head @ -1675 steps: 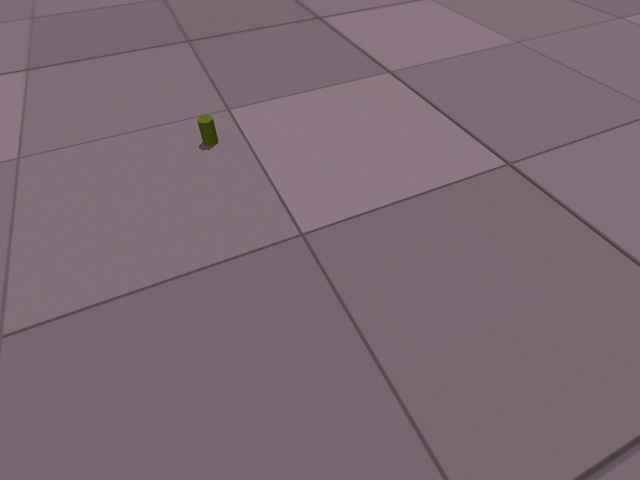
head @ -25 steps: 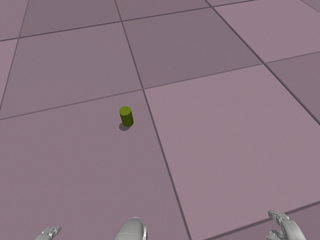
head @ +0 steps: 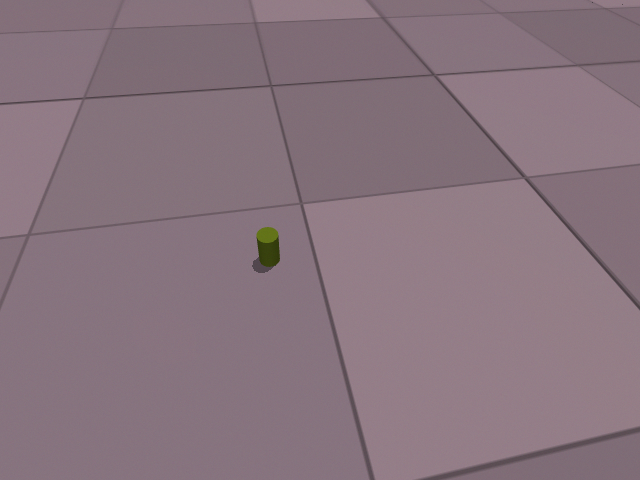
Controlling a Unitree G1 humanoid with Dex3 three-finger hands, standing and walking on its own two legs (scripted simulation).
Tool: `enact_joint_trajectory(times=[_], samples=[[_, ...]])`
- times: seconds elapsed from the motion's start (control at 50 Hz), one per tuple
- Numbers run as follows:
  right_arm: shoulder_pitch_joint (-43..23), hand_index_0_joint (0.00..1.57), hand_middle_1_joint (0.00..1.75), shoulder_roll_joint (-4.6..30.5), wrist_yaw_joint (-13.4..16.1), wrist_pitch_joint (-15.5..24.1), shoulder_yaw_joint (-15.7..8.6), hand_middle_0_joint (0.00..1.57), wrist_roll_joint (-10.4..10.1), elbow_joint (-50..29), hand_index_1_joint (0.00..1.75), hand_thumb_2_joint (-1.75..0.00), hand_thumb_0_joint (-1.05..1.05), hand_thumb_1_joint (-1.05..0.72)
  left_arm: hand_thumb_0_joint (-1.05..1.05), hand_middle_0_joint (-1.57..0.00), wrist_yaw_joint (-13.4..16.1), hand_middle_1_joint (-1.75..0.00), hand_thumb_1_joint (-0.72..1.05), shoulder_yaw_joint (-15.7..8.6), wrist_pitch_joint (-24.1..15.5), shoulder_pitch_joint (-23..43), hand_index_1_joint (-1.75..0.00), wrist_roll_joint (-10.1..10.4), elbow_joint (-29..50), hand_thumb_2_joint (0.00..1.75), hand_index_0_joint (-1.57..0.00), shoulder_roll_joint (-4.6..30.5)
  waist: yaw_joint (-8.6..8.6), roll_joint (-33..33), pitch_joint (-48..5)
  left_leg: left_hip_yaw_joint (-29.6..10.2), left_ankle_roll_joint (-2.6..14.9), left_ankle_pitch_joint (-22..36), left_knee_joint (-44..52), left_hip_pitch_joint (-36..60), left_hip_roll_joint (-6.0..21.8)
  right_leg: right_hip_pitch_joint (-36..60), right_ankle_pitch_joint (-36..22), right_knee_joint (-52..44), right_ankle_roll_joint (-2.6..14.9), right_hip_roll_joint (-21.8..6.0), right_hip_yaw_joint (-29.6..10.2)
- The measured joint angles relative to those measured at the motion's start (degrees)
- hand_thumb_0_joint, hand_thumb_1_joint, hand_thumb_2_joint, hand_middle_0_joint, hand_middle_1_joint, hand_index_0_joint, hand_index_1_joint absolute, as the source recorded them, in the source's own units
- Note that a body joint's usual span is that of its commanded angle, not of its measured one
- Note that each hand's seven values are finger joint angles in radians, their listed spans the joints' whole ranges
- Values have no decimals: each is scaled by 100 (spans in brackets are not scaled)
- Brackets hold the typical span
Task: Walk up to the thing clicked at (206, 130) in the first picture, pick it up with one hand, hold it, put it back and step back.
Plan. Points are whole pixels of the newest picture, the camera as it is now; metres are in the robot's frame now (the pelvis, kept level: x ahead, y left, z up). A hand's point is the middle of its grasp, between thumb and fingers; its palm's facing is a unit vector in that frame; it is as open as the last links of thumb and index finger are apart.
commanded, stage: step back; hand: left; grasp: from the side
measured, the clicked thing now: (268, 247) +1.06 +0.22 -0.69
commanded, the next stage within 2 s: stand in 0.70 s
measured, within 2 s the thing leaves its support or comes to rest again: neither
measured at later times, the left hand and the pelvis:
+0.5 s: hand out of the picture +0.11 +0.28 -0.15, palm faces +0.00 -0.94 -0.35, open 7.4 cm; pelvis +0.03 +0.01 +0.00, yaw -1 degrees
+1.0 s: hand out of the picture +0.15 +0.24 -0.14, palm faces -0.04 -0.94 -0.34, open 7.4 cm; pelvis +0.04 +0.00 +0.02, yaw -1 degrees
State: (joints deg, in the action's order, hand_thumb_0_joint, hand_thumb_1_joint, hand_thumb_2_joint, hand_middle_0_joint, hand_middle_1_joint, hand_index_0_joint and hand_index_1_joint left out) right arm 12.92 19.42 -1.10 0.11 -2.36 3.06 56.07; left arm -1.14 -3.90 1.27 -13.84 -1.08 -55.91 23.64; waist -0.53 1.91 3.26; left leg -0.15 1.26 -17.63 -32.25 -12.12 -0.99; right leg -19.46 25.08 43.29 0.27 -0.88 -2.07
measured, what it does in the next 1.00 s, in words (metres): stands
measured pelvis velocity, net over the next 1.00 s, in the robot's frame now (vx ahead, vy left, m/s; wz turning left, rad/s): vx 0.04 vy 0.00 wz -0.02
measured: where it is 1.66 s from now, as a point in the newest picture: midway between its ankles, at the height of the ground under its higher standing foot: outside the picture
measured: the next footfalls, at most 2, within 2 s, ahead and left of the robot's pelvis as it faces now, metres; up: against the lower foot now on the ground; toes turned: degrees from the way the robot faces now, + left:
none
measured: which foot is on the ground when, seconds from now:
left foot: down 0.00-1.00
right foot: down 0.00-1.00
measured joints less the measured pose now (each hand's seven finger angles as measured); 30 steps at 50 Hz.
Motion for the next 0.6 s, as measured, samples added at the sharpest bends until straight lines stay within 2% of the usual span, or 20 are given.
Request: enact_joint_trajectory(times=[0.04, 0.08, 0.1, 0.14, 0.18, 0.26, 0.3, 0.32, 0.38, 0.42, 0.46, 0.52, 0.6], samples=[[-56, 21, 30, 19, -16, -5, -17, 20, -6, -47, 30, -90, 1, -90, 0, -21, -3, -30, 91, 3, -55, -66, -30, -14, -87, 90, -20, -41, -8, -51, -36, 44, -36, -52, -91, -48, 75, 368, -107, -678, 20, 17, 94], [-136, 21, 30, 91, -10, -43, -43, 20, -50, -64, 30, -90, 1, -90, 0, -21, 36, -30, 91, 13, -143, -42, -30, -55, -187, 90, -20, -164, -10, -278, 27, -21, -95, -171, -320, -98, 258, 615, -949, -1187, 5, 182, 195], [-145, 21, 30, 119, -1, -62, -54, 20, -77, -62, 30, -90, 1, -90, 0, -21, 50, -30, 91, 24, -194, -37, -30, -81, -203, 90, -20, -224, -14, -376, 20, -126, -87, -349, -471, -156, 288, 648, -1055, -1241, 0, 246, 249], [-159, 21, 30, 140, 14, -92, -67, 20, -98, -24, 30, -90, 1, -90, 0, -21, 46, -30, 91, 45, -281, -41, -30, -103, -183, 90, -20, -289, -87, -388, -30, -261, -95, -884, -928, -350, 152, 606, -992, -1189, 49, 233, 254], [-166, 21, 30, 190, 12, -76, -82, 20, -112, 0, 30, -90, 1, -90, 0, -21, 54, -30, 90, 67, -341, -17, -30, -94, -142, 90, -20, -359, -151, -383, -16, -298, -100, -1029, -1235, -507, 44, 628, -966, -1207, 54, 167, 250], [-188, 21, 30, 265, -7, 12, -110, 20, -116, 72, 30, -90, 1, -91, 0, -21, 51, -30, 90, 119, -354, 55, -30, -86, -107, 90, -21, -398, -184, -362, -11, -159, -109, -753, -676, -505, 113, 634, -918, -1188, -67, 35, 274], [-215, 21, 30, 236, -1, 61, -136, 20, -97, 128, 30, -90, 1, -91, 0, -21, 50, -30, 90, 151, -294, 110, -30, -70, -115, 90, -21, -350, -173, -248, 22, -60, -82, 104, -187, -328, 51, 597, -784, -992, -143, -82, 229], [-237, 21, 30, 195, 12, 76, -136, 20, -78, 158, 30, -90, 1, -91, 0, -21, 56, -30, 90, 168, -260, 124, -30, -41, -134, 90, -20, -321, -179, -165, 17, 10, -46, 237, -136, -288, -2, 567, -719, -901, -120, -136, 163], [-294, 21, 30, 76, 5, 97, -76, 20, -70, 200, 30, -90, 1, -91, 0, -21, 64, -30, 90, 190, -181, 180, -30, 18, -239, 90, -20, -245, -135, -83, -53, 96, 30, 109, -106, -244, 14, 490, -188, -667, 27, -70, 70], [-346, 21, 30, -11, 5, 119, -28, 20, -69, 215, 30, -90, 1, -91, 0, -21, 76, -30, 90, 184, -198, 243, -30, 36, -281, 90, -20, -177, -114, -37, -32, 131, 24, 79, -48, -181, 51, 576, -231, -885, 84, -34, 100], [-417, 21, 30, -50, 13, 126, 6, 20, -108, 246, 30, -90, 1, -90, 0, -21, 101, -30, 91, 177, -261, 343, -30, 47, -331, 90, -20, -158, -94, -56, 31, 132, -2, 49, -43, -129, 93, 737, -927, -1258, -25, -14, 129], [-514, 21, 30, -86, 44, 99, 28, 20, -178, 296, 30, -90, 1, -90, 0, -21, 115, -30, 91, 198, -308, 482, -30, 63, -371, 90, -20, -178, -67, -122, 53, 126, -32, 60, 67, -37, 125, 848, -915, -1407, -162, 8, 138], [-665, 21, 30, -95, 62, 79, 27, 20, -183, 400, 30, -90, 1, -90, 0, -21, 125, -30, 91, 253, -300, 683, -30, 65, -402, 90, -20, -205, -43, -167, 43, 139, -35, 99, 240, 78, 97, 917, -877, -1480, -163, -20, 128]])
